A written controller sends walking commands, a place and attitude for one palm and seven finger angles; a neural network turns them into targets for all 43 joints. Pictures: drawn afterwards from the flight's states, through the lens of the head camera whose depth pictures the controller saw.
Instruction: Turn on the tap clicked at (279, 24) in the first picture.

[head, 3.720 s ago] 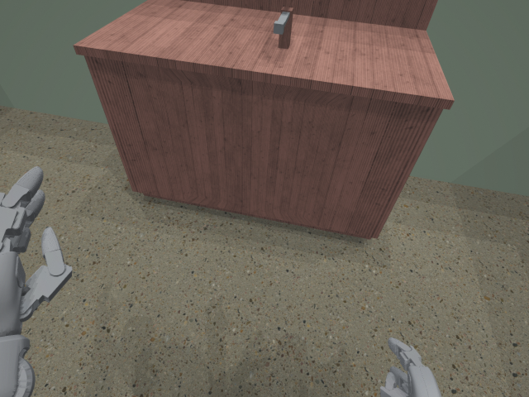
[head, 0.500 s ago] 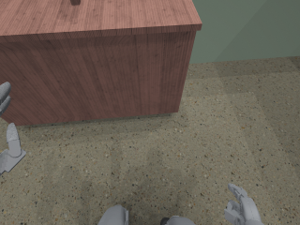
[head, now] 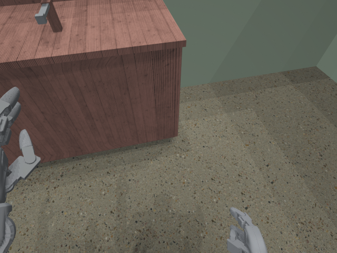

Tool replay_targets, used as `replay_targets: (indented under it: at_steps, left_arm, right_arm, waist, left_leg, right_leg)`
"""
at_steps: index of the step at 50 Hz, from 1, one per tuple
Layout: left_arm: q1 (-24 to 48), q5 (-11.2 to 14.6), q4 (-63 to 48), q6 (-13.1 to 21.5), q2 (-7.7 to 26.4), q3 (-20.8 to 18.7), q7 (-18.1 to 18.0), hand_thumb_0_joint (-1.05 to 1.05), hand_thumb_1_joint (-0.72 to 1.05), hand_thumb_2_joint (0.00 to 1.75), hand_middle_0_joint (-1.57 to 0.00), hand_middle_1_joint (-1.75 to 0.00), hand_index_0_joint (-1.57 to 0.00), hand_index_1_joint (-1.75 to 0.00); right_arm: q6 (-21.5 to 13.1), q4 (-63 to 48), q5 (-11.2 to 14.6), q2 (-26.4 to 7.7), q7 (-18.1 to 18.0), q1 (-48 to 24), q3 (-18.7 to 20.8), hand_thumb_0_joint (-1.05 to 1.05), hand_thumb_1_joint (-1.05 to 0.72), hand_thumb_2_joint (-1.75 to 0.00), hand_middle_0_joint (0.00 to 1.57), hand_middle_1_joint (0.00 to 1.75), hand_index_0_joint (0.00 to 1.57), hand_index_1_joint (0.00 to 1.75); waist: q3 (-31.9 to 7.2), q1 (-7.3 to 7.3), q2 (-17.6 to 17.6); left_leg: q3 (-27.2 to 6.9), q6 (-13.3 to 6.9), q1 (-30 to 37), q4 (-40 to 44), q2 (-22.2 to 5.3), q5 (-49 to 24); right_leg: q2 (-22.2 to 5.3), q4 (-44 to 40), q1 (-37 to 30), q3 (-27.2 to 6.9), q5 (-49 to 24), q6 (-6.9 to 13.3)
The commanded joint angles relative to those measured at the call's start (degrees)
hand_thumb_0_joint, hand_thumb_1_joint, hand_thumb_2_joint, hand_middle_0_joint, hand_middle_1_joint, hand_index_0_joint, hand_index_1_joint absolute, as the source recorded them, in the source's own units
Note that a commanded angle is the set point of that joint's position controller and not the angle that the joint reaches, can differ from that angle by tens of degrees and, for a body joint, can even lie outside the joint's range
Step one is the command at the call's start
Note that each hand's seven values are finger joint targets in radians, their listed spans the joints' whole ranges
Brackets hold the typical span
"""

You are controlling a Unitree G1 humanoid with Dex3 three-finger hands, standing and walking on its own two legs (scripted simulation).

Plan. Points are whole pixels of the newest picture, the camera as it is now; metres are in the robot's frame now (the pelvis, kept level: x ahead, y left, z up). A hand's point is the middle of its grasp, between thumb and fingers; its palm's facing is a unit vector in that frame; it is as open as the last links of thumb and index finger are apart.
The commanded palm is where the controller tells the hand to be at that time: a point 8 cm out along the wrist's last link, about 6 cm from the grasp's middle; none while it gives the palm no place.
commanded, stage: take the last steps up to it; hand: left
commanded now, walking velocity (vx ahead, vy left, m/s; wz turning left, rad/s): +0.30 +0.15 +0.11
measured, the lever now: (41, 18) +0.81 +0.54 +0.15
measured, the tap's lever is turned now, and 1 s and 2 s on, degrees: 0 0 0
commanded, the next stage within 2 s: none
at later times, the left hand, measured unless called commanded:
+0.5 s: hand (13, 159) +0.22 +0.28 +0.19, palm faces +0.49 -0.78 -0.39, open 7.4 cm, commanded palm +0.16 +0.31 +0.19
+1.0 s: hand (14, 111) +0.32 +0.34 +0.19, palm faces +0.44 -0.79 -0.43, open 7.4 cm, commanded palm +0.26 +0.38 +0.19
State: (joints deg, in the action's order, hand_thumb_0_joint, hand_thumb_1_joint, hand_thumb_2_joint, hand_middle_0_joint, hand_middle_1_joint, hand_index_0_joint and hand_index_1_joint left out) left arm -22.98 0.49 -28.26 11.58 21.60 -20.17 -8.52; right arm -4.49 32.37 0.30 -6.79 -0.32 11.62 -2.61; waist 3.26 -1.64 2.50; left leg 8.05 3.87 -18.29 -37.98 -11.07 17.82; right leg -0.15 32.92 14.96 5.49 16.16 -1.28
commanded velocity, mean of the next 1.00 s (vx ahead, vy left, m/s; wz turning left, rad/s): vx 0.30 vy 0.14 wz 0.02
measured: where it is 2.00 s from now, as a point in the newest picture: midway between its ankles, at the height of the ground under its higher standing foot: (146, 230)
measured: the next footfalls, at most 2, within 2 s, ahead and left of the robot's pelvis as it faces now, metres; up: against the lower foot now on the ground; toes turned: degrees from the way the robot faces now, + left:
left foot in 0.38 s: +0.04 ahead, +0.14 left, +0.00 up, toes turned +10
left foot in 0.94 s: +0.19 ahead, +0.23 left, +0.00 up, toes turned +13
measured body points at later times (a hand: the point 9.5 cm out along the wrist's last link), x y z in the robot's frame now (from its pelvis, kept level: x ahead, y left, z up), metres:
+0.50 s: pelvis +0.01 +0.02 +0.01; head +0.00 +0.02 +0.46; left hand +0.19 +0.32 +0.21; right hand +0.17 -0.23 -0.08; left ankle +0.00 +0.13 -0.72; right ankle -0.01 -0.09 -0.69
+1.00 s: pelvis +0.11 +0.09 +0.00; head +0.15 +0.11 +0.45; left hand +0.29 +0.38 +0.21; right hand +0.29 -0.16 -0.09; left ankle +0.15 +0.22 -0.72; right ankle +0.05 -0.06 -0.69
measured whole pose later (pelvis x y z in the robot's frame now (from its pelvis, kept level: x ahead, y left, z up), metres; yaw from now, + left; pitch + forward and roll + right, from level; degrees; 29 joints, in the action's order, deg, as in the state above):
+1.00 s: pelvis +0.11 +0.09 +0.00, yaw +2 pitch -1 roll +2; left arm -25.5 0.4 -32.9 15.4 22.4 -22.3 -9.7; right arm -3.9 35.4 -0.1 -12.4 -3.6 9.5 3.8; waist 6.7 -0.6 -3.3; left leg 10.1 -0.2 -19.2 -34.8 -4.5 13.9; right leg -8.6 51.9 16.8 2.9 30.1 -1.9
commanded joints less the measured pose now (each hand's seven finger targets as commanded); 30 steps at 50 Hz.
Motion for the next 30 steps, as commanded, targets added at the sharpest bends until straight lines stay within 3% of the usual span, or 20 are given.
replay_targets:
  at_steps: [1,2,4,6,7,9,12,14,17,18,19,20,21,22,23,24,26,28,29,30]
  left_arm:
    - [1.86,0.72,-9.62,3.14,13.54,-10.38,-1.62,0.0,0.9,0.9,-0.2,-0.3,-0.2,-0.3]
    - [-0.54,1.26,-7.87,2.32,11.63,-9.04,-1.13,0.0,0.9,0.9,-0.2,-0.3,-0.2,-0.3]
    - [-5.9,1.5,-9.87,2.51,12.21,-11.2,-1.32,0.0,0.9,0.9,-0.2,-0.3,-0.2,-0.3]
    - [-9.07,1.45,-10.49,3.8,11.06,-11.09,-1.43,0.0,0.9,0.9,-0.2,-0.3,-0.2,-0.3]
    - [-8.4,1.26,-11.18,4.26,10.81,-10.86,-1.48,0.0,0.9,0.9,-0.2,-0.3,-0.2,-0.3]
    - [-5.75,0.97,-13.59,5.07,10.99,-10.03,-1.72,0.0,0.9,0.9,-0.2,-0.3,-0.2,-0.3]
    - [-5.22,0.42,-13.28,5.16,10.52,-9.2,-2.42,0.0,0.9,0.9,-0.2,-0.3,-0.2,-0.3]
    - [-3.24,0.34,-14.34,5.1,9.78,-7.88,-2.74,0.0,0.9,0.9,-0.2,-0.3,-0.2,-0.3]
    - [-1.87,0.03,-12.15,5.06,9.19,-7.1,-3.02,0.0,0.9,0.9,-0.2,-0.3,-0.2,-0.3]
    - [-0.37,0.08,-12.67,5.3,8.62,-6.51,-2.92,0.0,0.9,0.9,-0.2,-0.3,-0.2,-0.3]
    - [0.1,0.08,-12.84,5.58,7.72,-5.78,-2.7,0.0,0.9,0.9,-0.2,-0.3,-0.2,-0.3]
    - [0.73,-0.26,-13.1,6.01,7.54,-5.57,-2.71,0.0,0.9,0.9,-0.2,-0.3,-0.2,-0.3]
    - [1.62,-1.01,-10.42,6.24,9.03,-5.72,-2.24,0.0,0.9,0.9,-0.2,-0.3,-0.2,-0.3]
    - [2.22,-1.32,-8.05,5.99,9.52,-6.14,-1.94,0.0,0.9,0.9,-0.2,-0.3,-0.2,-0.3]
    - [3.28,-1.25,-7.57,5.81,8.14,-5.01,-1.61,0.0,0.9,0.9,-0.2,-0.3,-0.2,-0.3]
    - [5.46,-1.15,-10.04,6.06,8.04,-4.72,-1.53,0.0,0.9,0.9,-0.2,-0.3,-0.2,-0.3]
    - [3.27,-0.59,-9.63,5.81,6.72,-3.75,-1.33,0.0,0.9,0.9,-0.2,-0.3,-0.2,-0.3]
    - [2.27,-0.46,-9.54,5.23,6.64,-3.65,-1.14,0.0,0.9,0.9,-0.2,-0.3,-0.2,-0.3]
    - [1.13,-0.69,-8.19,4.78,7.11,-4.01,-1.07,0.0,0.9,0.9,-0.2,-0.3,-0.2,-0.3]
    - [2.03,-0.8,-8.03,4.69,7.65,-4.24,-0.99,0.0,0.9,0.9,-0.2,-0.3,-0.2,-0.3]
  right_arm:
    - [-1.69,-7.3,0.17,-9.31,-1.37,-5.47,3.95,0.0,-0.9,-0.9,0.2,0.3,0.2,0.3]
    - [-1.09,-6.46,0.72,-10.53,-1.52,-4.71,5.03,0.0,-0.9,-0.9,0.2,0.3,0.2,0.3]
    - [0.33,-6.57,0.69,-10.22,-1.64,-6.8,4.38,0.0,-0.9,-0.9,0.2,0.3,0.2,0.3]
    - [1.19,-5.53,0.38,-9.72,-1.97,-6.64,3.98,0.0,-0.9,-0.9,0.2,0.3,0.2,0.3]
    - [1.25,-5.31,0.32,-9.95,-2.09,-6.36,4.24,0.0,-0.9,-0.9,0.2,0.3,0.2,0.3]
    - [0.81,-5.33,0.34,-10.33,-2.57,-6.24,5.0,0.0,-0.9,-0.9,0.2,0.3,0.2,0.3]
    - [-0.51,-5.04,-0.21,-10.72,-3.14,-4.68,5.9,0.0,-0.9,-0.9,0.2,0.3,0.2,0.3]
    - [-1.27,-4.78,-0.34,-11.03,-3.45,-3.84,6.33,0.0,-0.9,-0.9,0.2,0.3,0.2,0.3]
    - [-1.62,-4.44,-0.62,-11.28,-4.11,-1.53,6.68,0.0,-0.9,-0.9,0.2,0.3,0.2,0.3]
    - [-1.75,-4.67,-0.49,-11.99,-4.39,-1.0,6.93,0.0,-0.9,-0.9,0.2,0.3,0.2,0.3]
    - [-1.9,-5.22,-0.31,-12.99,-4.66,-1.19,7.26,0.0,-0.9,-0.9,0.2,0.3,0.2,0.3]
    - [-2.05,-5.35,-0.03,-13.04,-4.32,-1.79,6.87,0.0,-0.9,-0.9,0.2,0.3,0.2,0.3]
    - [-2.31,-4.31,-0.1,-12.04,-4.18,-2.58,6.49,0.0,-0.9,-0.9,0.2,0.3,0.2,0.3]
    - [-2.6,-3.65,-0.53,-11.56,-4.21,-3.28,6.15,0.0,-0.9,-0.9,0.2,0.3,0.2,0.3]
    - [-2.75,-3.36,-0.33,-11.66,-3.85,-2.94,6.21,0.0,-0.9,-0.9,0.2,0.3,0.2,0.3]
    - [-3.15,-3.31,0.22,-11.92,-3.62,-3.07,6.58,0.0,-0.9,-0.9,0.2,0.3,0.2,0.3]
    - [-3.5,-3.29,0.19,-11.79,-3.4,-2.79,6.23,0.0,-0.9,-0.9,0.2,0.3,0.2,0.3]
    - [-3.54,-3.35,0.08,-11.75,-3.09,-2.86,5.86,0.0,-0.9,-0.9,0.2,0.3,0.2,0.3]
    - [-3.26,-3.35,0.04,-11.86,-3.11,-3.2,5.71,0.0,-0.9,-0.9,0.2,0.3,0.2,0.3]
    - [-2.9,-3.39,0.0,-10.88,-2.96,-3.67,5.51,0.0,-0.9,-0.9,0.2,0.3,0.2,0.3]
  waist:
    - [-10.26,0.67,-15.1]
    - [-11.37,1.32,-16.71]
    - [-9.71,1.52,-10.12]
    - [-9.02,2.05,-9.04]
    - [-9.23,2.24,-9.15]
    - [-9.47,2.16,-9.25]
    - [-9.03,0.97,-9.22]
    - [-9.35,1.33,-6.44]
    - [-8.57,2.17,-4.41]
    - [-8.52,2.64,0.13]
    - [-6.57,2.76,8.82]
    - [-5.73,2.23,15.3]
    - [-3.94,2.64,15.6]
    - [-0.43,2.62,14.72]
    - [1.0,2.48,11.07]
    - [-0.34,1.97,10.34]
    - [-2.21,1.44,9.53]
    - [-3.98,1.31,8.38]
    - [-4.61,1.06,6.48]
    - [-5.29,0.98,-0.6]
  left_leg:
    - [-3.39,-1.92,-14.41,-19.41,7.03,15.04]
    - [-7.44,-2.18,-14.8,-24.6,6.42,11.56]
    - [-9.07,-1.98,-18.89,-26.57,5.08,6.11]
    - [-7.99,-1.74,-18.42,-23.46,4.86,2.83]
    - [-7.32,-1.96,-16.67,-20.25,4.81,2.62]
    - [-6.59,-2.74,-12.45,-12.46,4.3,3.39]
    - [-3.82,-4.05,-6.89,-4.2,5.87,4.42]
    - [-2.55,-4.38,-2.78,2.32,6.77,3.43]
    - [-0.18,-4.94,6.7,12.35,8.69,0.7]
    - [-3.2,-6.2,9.02,15.87,6.94,2.29]
    - [-12.24,-9.29,12.07,19.55,0.65,4.1]
    - [-23.26,-13.62,15.34,21.49,-7.14,-1.32]
    - [-27.47,-16.08,9.43,25.17,-9.93,4.02]
    - [-26.66,-17.17,4.07,26.01,-9.79,7.5]
    - [-22.99,-16.43,1.6,24.64,-8.06,7.21]
    - [-17.64,-14.92,3.29,22.49,-6.08,5.14]
    - [-12.14,-12.73,2.57,19.35,-2.87,-0.93]
    - [-9.8,-10.97,0.89,15.0,-1.4,-2.47]
    - [-7.81,-9.83,-2.34,10.97,-0.05,-1.09]
    - [-5.46,-8.5,-8.36,1.77,2.06,0.73]
  right_leg:
    - [-20.62,-14.1,-11.88,-24.01,-23.69,10.85]
    - [-20.1,-16.33,-11.07,-25.29,-11.83,10.29]
    - [-19.64,-15.79,-11.62,-23.14,-7.97,11.65]
    - [-17.9,-15.75,-11.13,-16.2,-13.18,10.8]
    - [-17.75,-16.03,-10.1,-15.04,-12.82,10.64]
    - [-18.36,-16.61,-8.98,-13.51,-8.63,10.46]
    - [-18.9,-17.87,-6.47,-15.44,0.52,10.94]
    - [-18.8,-16.84,-6.41,-15.16,4.42,10.4]
    - [-14.19,-11.16,-2.24,-11.42,8.71,7.04]
    - [-11.67,-5.52,-0.22,-9.27,8.81,5.33]
    - [-6.32,3.22,6.84,-4.81,10.65,2.79]
    - [-1.72,13.65,14.37,1.41,14.4,0.83]
    - [-2.08,22.89,15.53,-0.04,17.98,1.01]
    - [-4.05,25.67,15.78,-1.61,15.73,0.89]
    - [-4.52,23.11,13.96,-1.41,14.22,0.78]
    - [-4.17,19.32,12.32,0.08,12.96,0.38]
    - [-2.71,8.75,5.27,3.23,12.04,0.05]
    - [-1.77,-0.76,-2.11,4.77,6.65,0.35]
    - [-2.55,-5.41,-6.91,3.86,3.08,1.07]
    - [-7.45,-9.65,-12.46,-3.43,3.72,3.43]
